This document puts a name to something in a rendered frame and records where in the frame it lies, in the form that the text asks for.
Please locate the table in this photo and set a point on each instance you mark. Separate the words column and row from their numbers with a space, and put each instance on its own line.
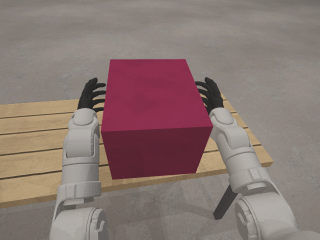
column 31, row 150

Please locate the robot left hand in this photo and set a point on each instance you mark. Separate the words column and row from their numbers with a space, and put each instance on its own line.
column 87, row 95

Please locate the left robot upper arm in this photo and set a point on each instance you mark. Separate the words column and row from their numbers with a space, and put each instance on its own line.
column 80, row 224

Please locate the carton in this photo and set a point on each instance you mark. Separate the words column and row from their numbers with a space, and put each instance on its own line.
column 154, row 120

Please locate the robot right hand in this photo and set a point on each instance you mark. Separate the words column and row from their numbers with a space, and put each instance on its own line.
column 213, row 94

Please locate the right robot upper arm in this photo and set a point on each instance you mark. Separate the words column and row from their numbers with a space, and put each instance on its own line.
column 266, row 216

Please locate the right robot forearm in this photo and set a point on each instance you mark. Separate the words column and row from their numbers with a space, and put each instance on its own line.
column 246, row 174

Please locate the left robot forearm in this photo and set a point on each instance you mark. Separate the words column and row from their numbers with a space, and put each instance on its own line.
column 80, row 163

